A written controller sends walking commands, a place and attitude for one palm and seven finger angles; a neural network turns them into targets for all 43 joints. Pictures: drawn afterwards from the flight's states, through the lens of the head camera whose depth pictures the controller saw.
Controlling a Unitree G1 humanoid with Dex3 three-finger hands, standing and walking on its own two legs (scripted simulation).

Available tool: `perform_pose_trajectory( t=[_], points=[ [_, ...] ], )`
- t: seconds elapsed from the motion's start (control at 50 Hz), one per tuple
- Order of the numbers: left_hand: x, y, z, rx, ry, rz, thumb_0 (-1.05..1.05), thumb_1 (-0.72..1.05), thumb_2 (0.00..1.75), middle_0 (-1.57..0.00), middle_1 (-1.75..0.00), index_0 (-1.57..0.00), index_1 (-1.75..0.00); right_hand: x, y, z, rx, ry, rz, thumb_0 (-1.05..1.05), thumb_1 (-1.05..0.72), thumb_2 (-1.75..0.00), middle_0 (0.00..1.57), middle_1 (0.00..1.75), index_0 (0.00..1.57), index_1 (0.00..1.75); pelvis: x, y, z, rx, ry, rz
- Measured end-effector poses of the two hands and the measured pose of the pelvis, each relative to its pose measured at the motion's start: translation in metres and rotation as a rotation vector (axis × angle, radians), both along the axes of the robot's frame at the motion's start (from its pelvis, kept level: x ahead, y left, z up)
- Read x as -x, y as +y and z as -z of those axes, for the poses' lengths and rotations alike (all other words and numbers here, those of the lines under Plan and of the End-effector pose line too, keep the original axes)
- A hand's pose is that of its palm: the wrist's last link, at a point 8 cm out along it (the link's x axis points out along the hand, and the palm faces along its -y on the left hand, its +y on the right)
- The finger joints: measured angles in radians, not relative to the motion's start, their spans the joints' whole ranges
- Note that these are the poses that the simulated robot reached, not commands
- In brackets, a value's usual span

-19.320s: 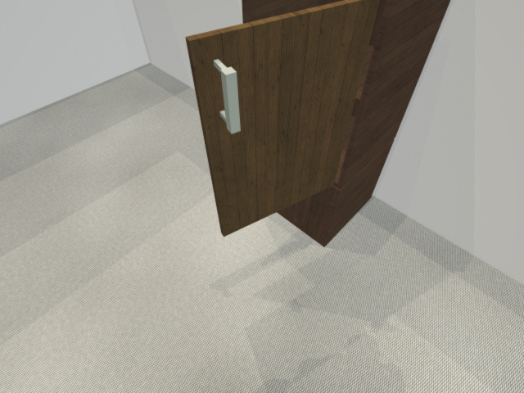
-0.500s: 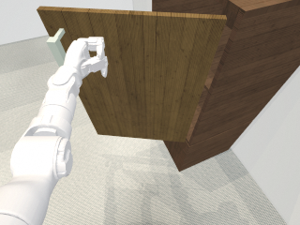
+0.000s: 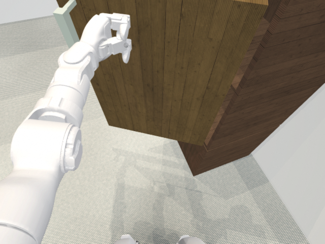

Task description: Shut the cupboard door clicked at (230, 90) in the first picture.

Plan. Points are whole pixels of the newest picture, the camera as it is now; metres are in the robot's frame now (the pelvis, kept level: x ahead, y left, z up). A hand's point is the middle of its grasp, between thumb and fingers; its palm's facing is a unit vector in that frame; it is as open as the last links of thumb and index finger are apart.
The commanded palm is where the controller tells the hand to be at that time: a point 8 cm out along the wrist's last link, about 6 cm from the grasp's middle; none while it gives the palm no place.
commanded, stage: push the door shut along its arc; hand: left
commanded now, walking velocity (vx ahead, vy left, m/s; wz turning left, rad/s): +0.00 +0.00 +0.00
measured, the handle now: (76, 33) +0.58 +0.14 +0.17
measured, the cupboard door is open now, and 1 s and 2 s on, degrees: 56 48 48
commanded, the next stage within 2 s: pull the fist back off the door in 0.02 s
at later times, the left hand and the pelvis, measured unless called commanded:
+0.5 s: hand (145, 41) +0.54 -0.01 +0.16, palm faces -0.05 -1.00 -0.05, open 3.2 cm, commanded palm +0.51 +0.05 +0.18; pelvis +0.01 +0.00 +0.00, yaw -3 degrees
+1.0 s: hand (136, 60) +0.45 +0.01 +0.19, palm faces -0.07 -1.00 -0.02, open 3.1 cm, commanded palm +0.44 +0.07 +0.18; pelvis +0.00 -0.01 +0.02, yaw -1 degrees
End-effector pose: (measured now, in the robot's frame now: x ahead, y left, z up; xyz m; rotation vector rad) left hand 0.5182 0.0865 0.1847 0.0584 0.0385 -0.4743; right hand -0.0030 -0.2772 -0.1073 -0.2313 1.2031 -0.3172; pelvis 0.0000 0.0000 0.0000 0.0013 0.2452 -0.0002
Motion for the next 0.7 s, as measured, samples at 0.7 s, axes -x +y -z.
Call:
perform_pose_trajectory(
  t=[0.7],
  points=[
    [0.025,-0.029,-0.012,0.050,-0.159,-0.433,0.02,0.90,0.90,-1.30,-1.50,-1.30,-1.50,0.022,0.024,0.002,-0.174,0.002,0.061,0.01,-0.90,-0.89,0.20,0.30,0.20,0.30,-0.013,-0.007,-0.010,-0.004,-0.048,0.059]
  ],
)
